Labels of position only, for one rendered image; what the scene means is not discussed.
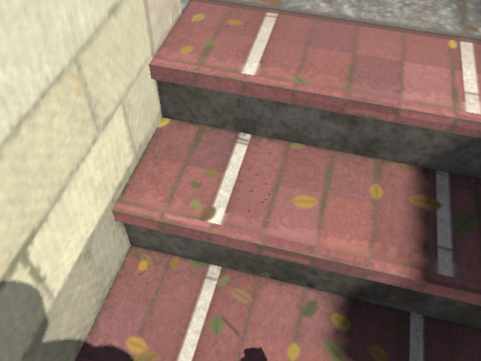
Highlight stairs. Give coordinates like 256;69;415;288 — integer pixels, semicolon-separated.
78;80;481;361

